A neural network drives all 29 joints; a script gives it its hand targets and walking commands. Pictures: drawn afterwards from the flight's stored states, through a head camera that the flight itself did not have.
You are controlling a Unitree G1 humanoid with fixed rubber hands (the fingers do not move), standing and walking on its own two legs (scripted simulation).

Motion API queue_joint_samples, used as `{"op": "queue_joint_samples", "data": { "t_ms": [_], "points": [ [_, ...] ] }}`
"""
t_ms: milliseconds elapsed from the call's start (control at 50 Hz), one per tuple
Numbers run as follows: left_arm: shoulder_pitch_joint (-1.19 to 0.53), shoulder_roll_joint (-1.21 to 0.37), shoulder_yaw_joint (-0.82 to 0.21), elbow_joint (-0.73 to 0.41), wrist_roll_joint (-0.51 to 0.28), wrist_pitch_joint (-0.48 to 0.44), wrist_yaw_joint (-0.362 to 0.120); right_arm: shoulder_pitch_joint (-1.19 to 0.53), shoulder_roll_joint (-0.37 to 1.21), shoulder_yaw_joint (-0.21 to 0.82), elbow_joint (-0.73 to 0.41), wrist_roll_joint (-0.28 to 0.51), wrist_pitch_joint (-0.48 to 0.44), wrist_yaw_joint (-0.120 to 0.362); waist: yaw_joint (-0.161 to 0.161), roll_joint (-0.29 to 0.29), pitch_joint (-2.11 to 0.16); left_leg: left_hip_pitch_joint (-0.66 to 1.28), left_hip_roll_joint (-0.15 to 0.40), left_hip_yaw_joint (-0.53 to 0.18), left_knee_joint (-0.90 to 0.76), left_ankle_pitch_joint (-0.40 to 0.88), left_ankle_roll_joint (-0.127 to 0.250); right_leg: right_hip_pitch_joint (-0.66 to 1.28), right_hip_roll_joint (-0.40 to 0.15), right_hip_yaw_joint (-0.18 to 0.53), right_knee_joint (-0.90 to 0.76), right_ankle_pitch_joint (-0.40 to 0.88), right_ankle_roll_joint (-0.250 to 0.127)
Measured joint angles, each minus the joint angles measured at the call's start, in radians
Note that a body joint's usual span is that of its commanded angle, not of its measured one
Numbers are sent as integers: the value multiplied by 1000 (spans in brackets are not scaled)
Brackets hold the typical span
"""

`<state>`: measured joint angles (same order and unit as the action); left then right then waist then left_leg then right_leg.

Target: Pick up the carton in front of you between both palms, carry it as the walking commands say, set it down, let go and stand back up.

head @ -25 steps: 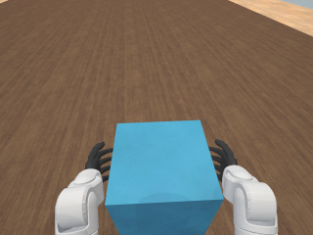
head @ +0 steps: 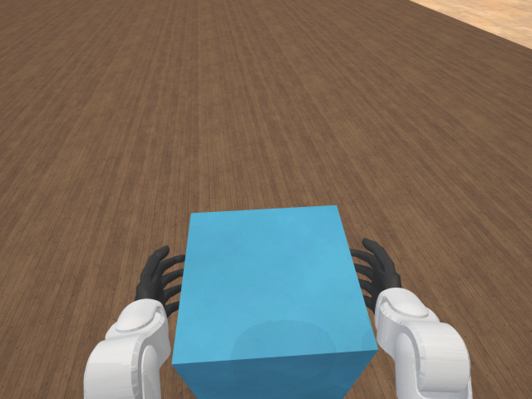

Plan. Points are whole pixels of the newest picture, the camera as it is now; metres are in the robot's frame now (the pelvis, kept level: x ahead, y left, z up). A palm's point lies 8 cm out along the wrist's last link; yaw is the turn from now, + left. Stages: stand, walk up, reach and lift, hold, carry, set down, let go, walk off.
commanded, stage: carry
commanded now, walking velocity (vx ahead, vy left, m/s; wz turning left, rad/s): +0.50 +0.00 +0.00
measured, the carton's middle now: (269, 313) +0.25 +0.00 +0.03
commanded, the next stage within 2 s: none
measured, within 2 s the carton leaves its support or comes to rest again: neither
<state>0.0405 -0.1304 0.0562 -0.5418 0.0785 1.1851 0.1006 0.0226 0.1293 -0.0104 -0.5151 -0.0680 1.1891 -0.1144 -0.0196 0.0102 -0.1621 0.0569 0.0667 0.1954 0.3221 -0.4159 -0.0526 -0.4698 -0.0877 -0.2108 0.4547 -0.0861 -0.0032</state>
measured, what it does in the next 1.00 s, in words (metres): walks ahead: left foot, then right foot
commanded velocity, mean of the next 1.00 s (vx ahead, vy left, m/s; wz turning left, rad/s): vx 0.42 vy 0.00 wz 0.00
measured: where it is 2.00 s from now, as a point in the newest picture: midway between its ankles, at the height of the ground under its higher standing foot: (264, 285)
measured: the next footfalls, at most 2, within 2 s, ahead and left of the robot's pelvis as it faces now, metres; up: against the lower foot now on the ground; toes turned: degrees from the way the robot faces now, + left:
left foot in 0.50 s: +0.52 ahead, +0.11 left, +0.00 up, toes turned +11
right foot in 1.00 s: +0.85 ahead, -0.10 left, +0.00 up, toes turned -5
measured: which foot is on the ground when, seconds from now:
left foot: down 0.00-0.02, up 0.04-0.48, down 0.50-1.00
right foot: down 0.00-0.50, up 0.52-0.98, down 1.00-1.00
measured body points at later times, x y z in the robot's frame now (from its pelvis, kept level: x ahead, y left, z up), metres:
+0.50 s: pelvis +0.34 +0.01 -0.01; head +0.32 +0.01 +0.44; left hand +0.59 +0.16 +0.08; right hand +0.58 -0.14 +0.08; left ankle +0.48 +0.11 -0.73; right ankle +0.13 -0.10 -0.73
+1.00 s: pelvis +0.67 -0.01 +0.00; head +0.65 -0.01 +0.45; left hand +0.92 +0.15 +0.10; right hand +0.92 -0.15 +0.10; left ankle +0.49 +0.11 -0.72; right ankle +0.81 -0.10 -0.73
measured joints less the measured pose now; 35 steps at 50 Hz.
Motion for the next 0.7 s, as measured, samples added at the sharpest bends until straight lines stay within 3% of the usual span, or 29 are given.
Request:
{"op": "queue_joint_samples", "data": {
  "t_ms": [40,60,100,140,280,380,460,500,540,600,640,700],
  "points": [
    [-39,2,-5,32,-5,1,4,-31,-3,-26,3,1,19,-1,19,40,5,-82,59,-30,243,-53,9,-1,26,-31,74,-30,-52],
    [-59,3,-6,53,-7,7,7,-40,-3,-39,8,1,27,-2,26,36,11,-163,56,-71,418,-49,19,3,22,-36,96,-61,-67],
    [-73,3,-4,73,-10,19,9,-48,-3,-49,15,-1,44,-3,35,17,28,-326,29,-119,699,-36,40,43,14,-41,71,-88,-67],
    [-62,2,-1,68,-11,22,9,-49,-3,-43,19,-3,51,-3,39,7,43,-450,18,-125,800,23,53,103,14,-41,9,-91,-63],
    [-42,2,13,17,-24,13,9,-41,-2,-15,-8,-8,34,-3,39,2,57,-673,53,-94,572,264,43,327,35,-29,-192,-112,-39],
    [-53,3,4,12,-23,19,9,-37,-2,-22,-31,-9,39,-3,24,2,47,-683,54,-49,317,371,40,474,42,-23,-250,-187,-5],
    [-50,3,-6,33,-11,32,7,-28,-2,-31,-13,-5,50,-3,24,-3,34,-628,29,3,192,398,60,581,36,-14,-243,-287,39],
    [-48,3,-2,35,-5,37,7,-36,-2,-30,6,0,49,-3,26,-15,37,-570,4,28,156,377,98,597,12,6,-143,-378,62],
    [-61,4,18,63,-3,33,7,-54,-2,-26,60,0,28,-3,6,-54,52,-572,-19,48,239,319,145,490,-37,50,160,-409,54],
    [-64,4,26,90,3,22,7,-63,-1,-29,105,3,7,-2,-2,-41,95,-516,-11,53,217,264,135,230,9,137,618,-374,21],
    [-52,3,14,92,5,7,7,-44,-1,-31,98,7,-7,-2,-5,-32,114,-452,-14,55,147,264,130,100,19,137,694,-310,6],
    [-28,1,-7,88,9,-25,3,-7,1,-33,74,8,-34,1,-12,-21,118,-357,-22,50,47,262,126,-28,9,119,603,-234,-1]
  ]
}}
